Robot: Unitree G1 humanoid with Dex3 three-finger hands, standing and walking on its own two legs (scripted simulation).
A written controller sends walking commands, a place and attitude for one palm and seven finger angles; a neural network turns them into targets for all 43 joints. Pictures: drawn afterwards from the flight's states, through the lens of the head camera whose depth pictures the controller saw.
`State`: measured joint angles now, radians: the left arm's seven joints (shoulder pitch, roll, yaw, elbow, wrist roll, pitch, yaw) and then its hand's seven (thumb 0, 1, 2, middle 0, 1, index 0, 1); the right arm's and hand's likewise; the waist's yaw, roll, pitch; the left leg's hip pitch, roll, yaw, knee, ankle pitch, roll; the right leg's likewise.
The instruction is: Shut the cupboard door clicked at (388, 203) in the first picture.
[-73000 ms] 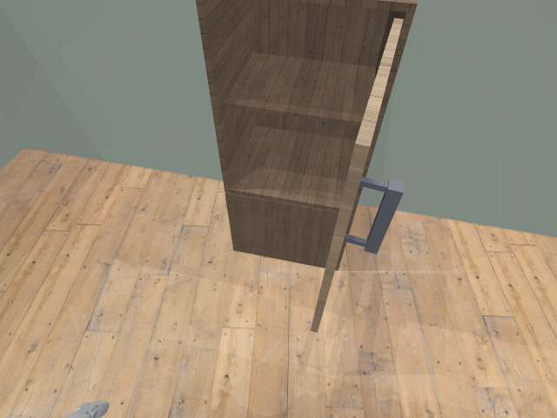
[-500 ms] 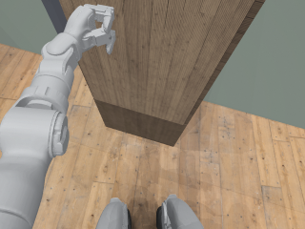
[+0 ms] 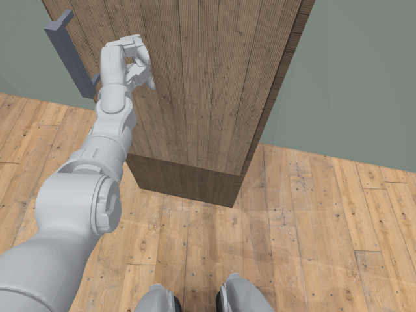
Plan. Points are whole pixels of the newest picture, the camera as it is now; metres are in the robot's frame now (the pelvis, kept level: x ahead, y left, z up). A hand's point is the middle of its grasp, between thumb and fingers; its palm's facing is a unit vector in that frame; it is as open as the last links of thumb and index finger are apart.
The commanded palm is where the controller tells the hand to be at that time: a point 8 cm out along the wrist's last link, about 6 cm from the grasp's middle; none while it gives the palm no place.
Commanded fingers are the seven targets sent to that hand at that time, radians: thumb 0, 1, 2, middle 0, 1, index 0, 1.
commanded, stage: pull the fist back off the door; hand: left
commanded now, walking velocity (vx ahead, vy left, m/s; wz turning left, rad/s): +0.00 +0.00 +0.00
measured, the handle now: (79, 57) +0.60 +0.17 +0.11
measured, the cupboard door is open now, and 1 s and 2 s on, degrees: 0 0 0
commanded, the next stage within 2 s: draw the hand back to the body in 0.36 s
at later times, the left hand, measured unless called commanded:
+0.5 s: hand (147, 92) +0.48 +0.04 +0.12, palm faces -0.01 -1.00 -0.03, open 3.1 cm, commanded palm +0.45 +0.10 +0.12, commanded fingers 0.00 0.90 0.90 -1.30 -1.50 -1.30 -1.50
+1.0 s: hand (89, 136) +0.37 +0.12 +0.17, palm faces -0.02 -1.00 -0.03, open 3.1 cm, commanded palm +0.33 +0.18 +0.17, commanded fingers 0.00 0.90 0.90 -1.11 -1.29 -1.11 -1.29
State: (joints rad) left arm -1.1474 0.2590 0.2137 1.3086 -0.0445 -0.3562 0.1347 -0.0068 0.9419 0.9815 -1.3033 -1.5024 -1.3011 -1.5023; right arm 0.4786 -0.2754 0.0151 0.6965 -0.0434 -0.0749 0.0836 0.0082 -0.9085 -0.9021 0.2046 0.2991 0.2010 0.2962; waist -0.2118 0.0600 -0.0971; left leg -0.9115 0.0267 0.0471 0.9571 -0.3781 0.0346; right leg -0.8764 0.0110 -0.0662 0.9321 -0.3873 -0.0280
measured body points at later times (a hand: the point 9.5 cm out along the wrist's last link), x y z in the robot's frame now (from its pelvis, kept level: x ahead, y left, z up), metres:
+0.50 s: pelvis +0.04 -0.02 +0.03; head +0.10 -0.04 +0.47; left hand +0.48 +0.10 +0.13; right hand +0.14 -0.27 -0.10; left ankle +0.04 +0.10 -0.68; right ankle +0.03 -0.11 -0.68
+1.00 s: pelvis +0.04 -0.02 +0.05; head +0.04 -0.05 +0.50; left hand +0.36 +0.17 +0.17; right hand +0.20 -0.26 -0.05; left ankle +0.04 +0.10 -0.68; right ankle +0.03 -0.11 -0.68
